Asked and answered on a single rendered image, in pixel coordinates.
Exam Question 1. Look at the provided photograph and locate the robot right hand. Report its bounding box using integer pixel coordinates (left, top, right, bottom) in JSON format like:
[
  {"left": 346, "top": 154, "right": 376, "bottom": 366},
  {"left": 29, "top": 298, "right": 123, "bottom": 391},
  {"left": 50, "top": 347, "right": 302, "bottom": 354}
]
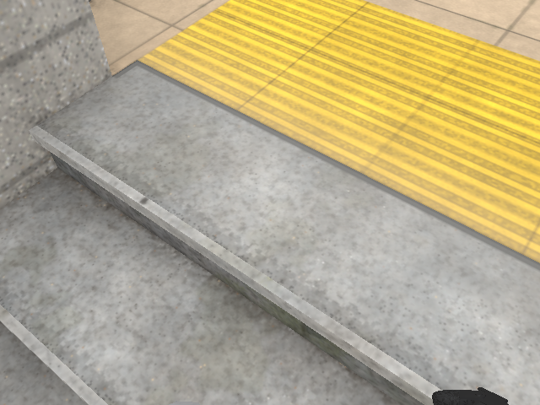
[{"left": 432, "top": 387, "right": 509, "bottom": 405}]

